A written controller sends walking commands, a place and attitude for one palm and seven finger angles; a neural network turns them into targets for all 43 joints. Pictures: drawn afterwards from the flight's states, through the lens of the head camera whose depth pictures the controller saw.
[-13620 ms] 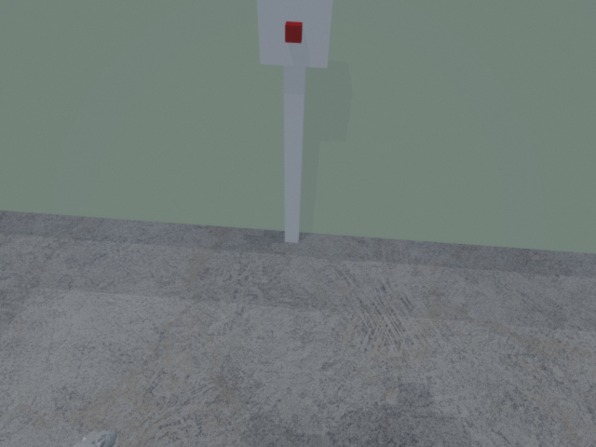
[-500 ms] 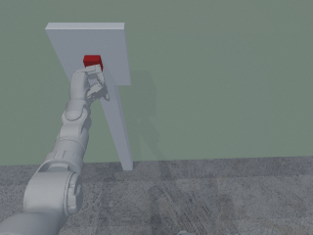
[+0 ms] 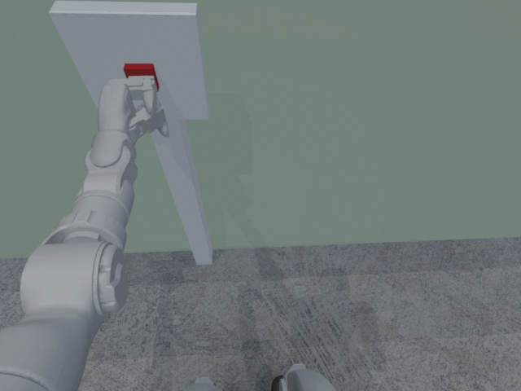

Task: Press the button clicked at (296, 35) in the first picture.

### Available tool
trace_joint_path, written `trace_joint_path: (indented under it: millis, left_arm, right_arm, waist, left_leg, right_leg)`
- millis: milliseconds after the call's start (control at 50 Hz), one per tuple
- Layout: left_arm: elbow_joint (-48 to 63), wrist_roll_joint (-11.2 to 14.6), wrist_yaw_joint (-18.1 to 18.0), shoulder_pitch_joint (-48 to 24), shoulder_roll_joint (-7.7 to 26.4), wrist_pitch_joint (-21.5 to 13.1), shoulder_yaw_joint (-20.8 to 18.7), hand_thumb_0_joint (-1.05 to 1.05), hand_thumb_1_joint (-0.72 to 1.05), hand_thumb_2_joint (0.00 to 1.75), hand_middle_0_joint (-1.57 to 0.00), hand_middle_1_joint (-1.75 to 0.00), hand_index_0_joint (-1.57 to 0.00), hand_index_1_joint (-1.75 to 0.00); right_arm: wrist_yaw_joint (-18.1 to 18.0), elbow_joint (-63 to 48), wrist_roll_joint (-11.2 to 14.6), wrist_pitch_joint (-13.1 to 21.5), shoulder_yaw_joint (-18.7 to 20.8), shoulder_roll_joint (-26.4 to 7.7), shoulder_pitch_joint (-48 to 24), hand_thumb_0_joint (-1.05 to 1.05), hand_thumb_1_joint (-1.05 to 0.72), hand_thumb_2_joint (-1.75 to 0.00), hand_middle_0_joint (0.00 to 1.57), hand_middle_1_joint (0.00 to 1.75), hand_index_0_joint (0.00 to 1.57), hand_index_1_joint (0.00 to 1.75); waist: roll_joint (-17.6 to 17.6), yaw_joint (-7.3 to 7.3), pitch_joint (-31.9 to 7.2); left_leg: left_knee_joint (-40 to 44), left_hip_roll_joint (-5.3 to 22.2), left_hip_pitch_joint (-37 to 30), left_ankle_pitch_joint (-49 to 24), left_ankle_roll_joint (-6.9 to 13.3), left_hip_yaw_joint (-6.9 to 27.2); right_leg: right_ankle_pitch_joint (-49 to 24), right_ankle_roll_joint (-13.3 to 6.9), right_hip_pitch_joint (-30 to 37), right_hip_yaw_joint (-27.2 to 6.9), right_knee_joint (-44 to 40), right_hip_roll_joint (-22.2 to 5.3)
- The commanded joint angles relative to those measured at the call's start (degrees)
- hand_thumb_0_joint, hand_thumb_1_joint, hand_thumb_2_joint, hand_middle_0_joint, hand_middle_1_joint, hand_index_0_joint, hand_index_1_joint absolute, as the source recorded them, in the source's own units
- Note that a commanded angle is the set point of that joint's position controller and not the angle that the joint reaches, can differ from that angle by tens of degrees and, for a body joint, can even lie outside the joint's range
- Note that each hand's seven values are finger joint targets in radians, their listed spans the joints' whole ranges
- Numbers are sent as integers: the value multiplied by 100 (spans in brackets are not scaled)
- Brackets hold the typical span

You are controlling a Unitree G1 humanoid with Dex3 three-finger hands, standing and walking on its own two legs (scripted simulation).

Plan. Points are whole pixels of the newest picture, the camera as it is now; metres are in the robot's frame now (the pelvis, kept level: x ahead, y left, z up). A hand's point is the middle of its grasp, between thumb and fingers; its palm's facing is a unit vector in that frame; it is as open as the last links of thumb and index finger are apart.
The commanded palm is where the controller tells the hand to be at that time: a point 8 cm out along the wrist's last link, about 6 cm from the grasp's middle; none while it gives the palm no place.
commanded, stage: hold the button down briefly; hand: left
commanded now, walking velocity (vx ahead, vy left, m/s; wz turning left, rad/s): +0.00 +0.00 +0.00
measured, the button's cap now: (142, 74) +0.56 +0.14 +0.15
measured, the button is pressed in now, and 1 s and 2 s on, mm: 10 0 0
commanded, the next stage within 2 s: pull the fist back off the button in 0.28 s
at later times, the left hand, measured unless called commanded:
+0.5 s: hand (161, 113) +0.51 +0.12 +0.12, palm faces +0.00 -1.00 -0.01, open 3.4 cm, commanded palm +0.49 +0.16 +0.12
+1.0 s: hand (165, 137) +0.46 +0.11 +0.12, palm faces +0.00 -1.00 +0.00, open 3.1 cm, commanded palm +0.42 +0.16 +0.12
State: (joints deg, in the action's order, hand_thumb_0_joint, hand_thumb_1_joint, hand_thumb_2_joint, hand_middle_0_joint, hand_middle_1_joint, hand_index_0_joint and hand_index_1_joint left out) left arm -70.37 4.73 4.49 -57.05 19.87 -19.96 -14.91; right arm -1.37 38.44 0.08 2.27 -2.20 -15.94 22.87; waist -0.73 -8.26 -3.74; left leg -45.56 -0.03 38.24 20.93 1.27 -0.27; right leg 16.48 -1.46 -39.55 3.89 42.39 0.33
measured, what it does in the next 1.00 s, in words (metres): stands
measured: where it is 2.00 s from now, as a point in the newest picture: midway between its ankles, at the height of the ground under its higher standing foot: outside the picture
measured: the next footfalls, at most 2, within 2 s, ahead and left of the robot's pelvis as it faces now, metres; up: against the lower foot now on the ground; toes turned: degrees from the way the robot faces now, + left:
none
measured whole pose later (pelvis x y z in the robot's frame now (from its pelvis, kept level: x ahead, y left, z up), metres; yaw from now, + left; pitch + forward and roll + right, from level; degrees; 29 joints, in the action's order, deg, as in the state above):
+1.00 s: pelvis +0.02 +0.00 +0.01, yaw -2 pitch +10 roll +0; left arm -46.1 6.9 1.9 -35.1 11.1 -16.5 -11.7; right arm -0.3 34.2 1.0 1.3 -1.2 -14.5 19.9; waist -1.7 -4.0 -5.2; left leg -41.9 0.3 29.2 22.2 1.2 -2.4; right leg 17.9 -1.5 -32.3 1.5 40.8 1.0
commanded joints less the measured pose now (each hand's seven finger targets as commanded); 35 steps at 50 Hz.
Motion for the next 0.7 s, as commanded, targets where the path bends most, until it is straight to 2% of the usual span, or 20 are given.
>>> trace_joint_path:
  millis: [0,80,100,120,140,180,200,240,280,300,340,380,440,480,520,540,560,580,600,680]
  left_arm:
    - [1040,25,-177,-3545,1142,-156,-65,0,90,90,-130,-150,-130,-150]
    - [1084,25,-232,-3839,1050,-224,68,0,90,90,-130,-150,-130,-150]
    - [999,19,-252,-3769,1141,-220,-21,0,90,90,-130,-150,-130,-150]
    - [881,23,-249,-3694,1162,-196,-14,0,90,90,-130,-150,-130,-150]
    - [953,7,-242,-3794,1211,-219,-17,0,90,90,-130,-150,-130,-150]
    - [1111,-16,-251,-3911,1255,-284,-13,0,90,90,-130,-150,-130,-150]
    - [998,-15,-261,-3837,1128,-270,53,0,90,90,-130,-150,-130,-150]
    - [1015,-1,-269,-3865,1097,-277,71,0,90,90,-130,-150,-130,-150]
    - [948,-7,-295,-3860,1361,-276,-114,0,90,90,-130,-150,-130,-150]
    - [991,-18,-284,-3867,1228,-268,-5,0,90,90,-130,-150,-130,-150]
    - [945,-25,-291,-3870,1234,-261,-11,0,90,90,-130,-150,-130,-150]
    - [1118,-22,-316,-3993,1133,-297,48,0,90,90,-130,-150,-130,-150]
    - [936,-23,-319,-3676,1113,-277,-37,0,90,90,-130,-150,-130,-150]
    - [1139,-22,-320,-3614,1034,-356,-47,0,90,90,-130,-150,-130,-150]
    - [1132,14,-300,-3318,781,-343,80,0,90,90,-130,-150,-130,-150]
    - [1251,41,-296,-3279,839,-364,13,0,90,90,-130,-150,-130,-150]
    - [1335,31,-293,-3107,971,-408,-106,0,90,90,-130,-150,-130,-150]
    - [1466,20,-277,-2957,914,-437,-73,0,90,90,-130,-150,-130,-150]
    - [1624,33,-246,-2805,688,-461,71,0,90,90,-130,-150,-130,-150]
    - [2163,142,-208,-2268,422,-458,169,0,90,90,-130,-150,-130,-150]
  right_arm:
    - [-53,-326,5,188,344,-926,744,0,-90,-90,20,30,20,30]
    - [-50,-314,-8,242,327,-951,778,0,-90,-90,20,30,20,30]
    - [-49,-317,-16,253,319,-967,796,0,-90,-90,20,30,20,30]
    - [-56,-332,-12,261,311,-978,777,0,-90,-90,20,30,20,30]
    - [-55,-341,-17,273,304,-986,797,0,-90,-90,20,30,20,30]
    - [-57,-354,-23,290,310,-992,795,0,-90,-90,20,30,20,30]
    - [-51,-352,-30,294,308,-984,798,0,-90,-90,20,30,20,30]
    - [-38,-355,-36,316,301,-1000,808,0,-90,-90,20,30,20,30]
    - [-52,-342,-33,307,299,-1040,852,0,-90,-90,20,30,20,30]
    - [-43,-357,-38,314,298,-1026,844,0,-90,-90,20,30,20,30]
    - [-42,-350,-39,313,301,-1021,841,0,-90,-90,20,30,20,30]
    - [-37,-344,-57,321,310,-1020,872,0,-90,-90,20,30,20,30]
    - [-2,-348,-67,320,327,-1024,874,0,-90,-90,20,30,20,30]
    - [32,-373,-91,319,350,-1011,878,0,-90,-90,20,30,20,30]
    - [67,-404,-83,304,365,-993,821,0,-90,-90,20,30,20,30]
    - [76,-415,-87,298,377,-997,827,0,-90,-90,20,30,20,30]
    - [82,-444,-88,283,388,-998,824,0,-90,-90,20,30,20,30]
    - [89,-487,-70,258,395,-973,790,0,-90,-90,20,30,20,30]
    - [108,-525,-63,247,405,-927,738,0,-90,-90,20,30,20,30]
    - [125,-626,-8,183,443,-870,583,0,-90,-90,20,30,20,30]
  waist:
    - [-136,-458,-1951]
    - [-304,-564,-1959]
    - [-164,-525,-1970]
    - [-45,-556,-1872]
    - [-119,-548,-1870]
    - [-355,-537,-2117]
    - [-257,-550,-2045]
    - [-291,-547,-1993]
    - [-115,-554,-1915]
    - [-251,-560,-2025]
    - [-290,-552,-1924]
    - [-374,-564,-2086]
    - [-219,-463,-2018]
    - [-390,-372,-2205]
    - [-248,-352,-2116]
    - [-227,-314,-2176]
    - [-228,-210,-2283]
    - [-290,-143,-2395]
    - [-396,-95,-2407]
    - [-285,38,-2378]
  left_leg:
    - [681,-35,-771,15,72,221]
    - [700,-12,-883,237,55,296]
    - [691,-21,-788,285,61,309]
    - [693,-25,-648,399,74,280]
    - [725,-23,-599,490,65,286]
    - [688,-25,-795,411,59,302]
    - [701,-21,-793,453,57,332]
    - [716,-18,-774,518,48,334]
    - [722,-4,-625,567,63,337]
    - [718,-16,-701,524,59,325]
    - [725,-9,-688,590,47,351]
    - [722,3,-873,465,39,377]
    - [708,5,-859,372,23,402]
    - [701,8,-1089,112,-5,433]
    - [691,23,-1137,69,-3,404]
    - [688,16,-1140,-24,0,379]
    - [672,5,-1170,-199,1,368]
    - [677,16,-1271,-359,-15,343]
    - [688,20,-1387,-482,-36,328]
    - [689,33,-1592,-926,-34,257]
  right_leg:
    - [-82,66,827,-416,-661,98]
    - [119,63,554,-382,-651,101]
    - [151,58,619,-383,-633,107]
    - [231,73,650,-410,-672,102]
    - [297,71,648,-406,-658,93]
    - [242,55,596,-406,-615,86]
    - [274,55,549,-379,-619,93]
    - [313,52,505,-374,-609,100]
    - [352,60,553,-386,-613,99]
    - [326,57,546,-382,-598,99]
    - [362,49,479,-370,-588,97]
    - [267,44,430,-339,-552,98]
    - [216,23,444,-300,-518,110]
    - [47,-5,459,-263,-453,107]
    - [20,3,431,-246,-477,120]
    - [-46,-1,546,-249,-467,127]
    - [-153,-24,686,-253,-446,136]
    - [-265,-31,745,-252,-417,133]
    - [-350,-38,758,-228,-405,138]
    - [-737,-49,976,-207,-405,170]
